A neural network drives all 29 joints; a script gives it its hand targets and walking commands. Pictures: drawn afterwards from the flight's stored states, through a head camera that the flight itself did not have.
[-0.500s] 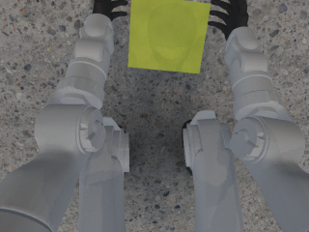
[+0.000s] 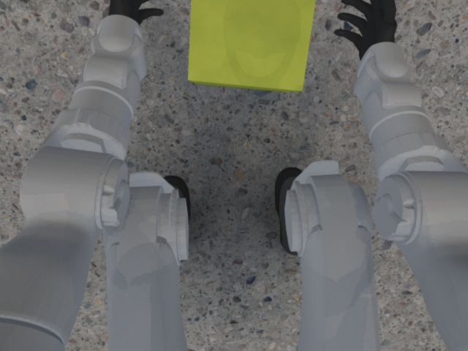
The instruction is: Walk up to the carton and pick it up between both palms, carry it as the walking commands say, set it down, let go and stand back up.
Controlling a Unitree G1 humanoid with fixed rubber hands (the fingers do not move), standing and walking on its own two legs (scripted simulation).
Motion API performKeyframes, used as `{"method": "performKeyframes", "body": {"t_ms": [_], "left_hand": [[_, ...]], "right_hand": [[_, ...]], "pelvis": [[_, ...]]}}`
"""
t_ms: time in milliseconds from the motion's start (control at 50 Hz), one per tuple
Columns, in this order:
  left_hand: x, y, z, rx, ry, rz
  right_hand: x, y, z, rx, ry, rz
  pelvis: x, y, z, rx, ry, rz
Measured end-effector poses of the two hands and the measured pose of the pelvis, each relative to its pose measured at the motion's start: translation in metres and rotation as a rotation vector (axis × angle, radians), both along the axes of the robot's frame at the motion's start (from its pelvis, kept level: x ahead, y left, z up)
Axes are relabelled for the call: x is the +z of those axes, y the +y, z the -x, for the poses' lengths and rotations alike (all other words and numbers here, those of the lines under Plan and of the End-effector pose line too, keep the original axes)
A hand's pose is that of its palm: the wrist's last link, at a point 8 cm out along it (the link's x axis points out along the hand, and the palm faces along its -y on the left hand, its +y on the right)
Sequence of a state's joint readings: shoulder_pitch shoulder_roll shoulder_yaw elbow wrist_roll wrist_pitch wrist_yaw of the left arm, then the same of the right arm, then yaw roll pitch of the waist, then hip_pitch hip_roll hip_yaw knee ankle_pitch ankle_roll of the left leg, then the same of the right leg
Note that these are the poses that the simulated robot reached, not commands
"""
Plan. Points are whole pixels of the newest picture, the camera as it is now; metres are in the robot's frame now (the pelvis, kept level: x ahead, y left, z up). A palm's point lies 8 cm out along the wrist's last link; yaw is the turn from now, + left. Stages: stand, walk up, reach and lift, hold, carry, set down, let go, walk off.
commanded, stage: set down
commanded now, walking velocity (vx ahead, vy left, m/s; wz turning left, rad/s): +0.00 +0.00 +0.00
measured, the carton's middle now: (246, 40) +0.50 -0.04 -0.30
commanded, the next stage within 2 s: let go in 1.66 s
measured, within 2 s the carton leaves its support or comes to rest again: neither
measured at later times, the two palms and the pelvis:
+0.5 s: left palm out of the picture +0.53 +0.13 -0.13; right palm (409, 20) +0.49 -0.21 -0.13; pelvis -0.01 +0.00 +0.02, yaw -1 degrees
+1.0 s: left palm out of the picture +0.53 +0.14 +0.01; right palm out of the picture +0.49 -0.22 +0.02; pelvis +0.01 +0.00 +0.13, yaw -1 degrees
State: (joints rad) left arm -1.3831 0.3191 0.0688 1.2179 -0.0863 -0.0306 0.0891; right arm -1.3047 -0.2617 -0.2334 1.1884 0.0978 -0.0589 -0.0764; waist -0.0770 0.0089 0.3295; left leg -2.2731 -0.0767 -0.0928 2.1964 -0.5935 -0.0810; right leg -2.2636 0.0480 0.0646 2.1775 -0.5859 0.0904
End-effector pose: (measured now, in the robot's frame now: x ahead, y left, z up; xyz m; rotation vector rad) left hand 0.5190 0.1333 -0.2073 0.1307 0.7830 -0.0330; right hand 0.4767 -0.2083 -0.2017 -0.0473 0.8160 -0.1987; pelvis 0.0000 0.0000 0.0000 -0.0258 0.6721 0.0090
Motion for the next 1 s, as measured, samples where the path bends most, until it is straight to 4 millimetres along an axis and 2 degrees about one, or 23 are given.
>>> {"method": "performKeyframes", "body": {"t_ms": [80, 160, 280, 400, 760, 1000], "left_hand": [[0.0, 0.002, -0.001, 0.006, -0.009, 0.004], [0.005, -0.004, -0.006, 0.005, -0.036, 0.019], [0.022, -0.013, -0.013, 0.015, -0.085, 0.034], [0.046, -0.011, -0.013, 0.036, -0.124, 0.026], [0.154, -0.003, -0.013, 0.065, -0.158, 0.012], [0.222, 0.002, -0.011, 0.07, -0.177, 0.016]], "right_hand": [[0.0, -0.006, 0.0, -0.011, -0.01, -0.002], [0.006, -0.004, -0.006, -0.017, -0.037, -0.009], [0.022, 0.001, -0.015, -0.025, -0.086, -0.015], [0.044, 0.003, -0.015, -0.035, -0.13, -0.008], [0.152, -0.004, -0.013, -0.046, -0.175, 0.014], [0.222, -0.008, -0.013, -0.043, -0.202, 0.018]], "pelvis": [[-0.001, 0.0, 0.003, -0.002, -0.009, 0.0], [-0.003, 0.0, 0.006, -0.004, -0.016, 0.001], [-0.002, 0.0, 0.008, -0.007, -0.002, 0.004], [0.007, 0.001, 0.009, -0.011, 0.02, 0.001], [0.076, 0.003, 0.002, -0.021, 0.099, -0.003], [0.131, 0.001, -0.01, -0.018, 0.146, -0.003]]}}
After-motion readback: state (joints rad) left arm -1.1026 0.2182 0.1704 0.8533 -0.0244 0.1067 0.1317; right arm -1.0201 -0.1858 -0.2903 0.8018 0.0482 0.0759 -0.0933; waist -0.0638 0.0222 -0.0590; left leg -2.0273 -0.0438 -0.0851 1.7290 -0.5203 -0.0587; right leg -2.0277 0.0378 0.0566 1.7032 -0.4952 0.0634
